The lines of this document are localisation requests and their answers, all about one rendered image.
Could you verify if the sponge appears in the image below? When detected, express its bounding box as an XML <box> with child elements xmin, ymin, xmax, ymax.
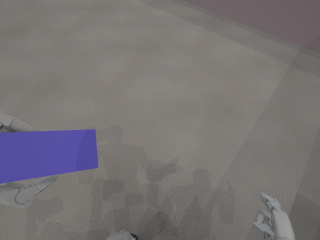
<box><xmin>0</xmin><ymin>129</ymin><xmax>99</xmax><ymax>184</ymax></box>

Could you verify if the robot right hand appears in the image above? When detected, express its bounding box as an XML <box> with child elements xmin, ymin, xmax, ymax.
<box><xmin>253</xmin><ymin>192</ymin><xmax>296</xmax><ymax>240</ymax></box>

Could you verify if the robot left hand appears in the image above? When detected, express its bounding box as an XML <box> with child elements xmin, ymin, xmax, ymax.
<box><xmin>0</xmin><ymin>110</ymin><xmax>59</xmax><ymax>209</ymax></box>

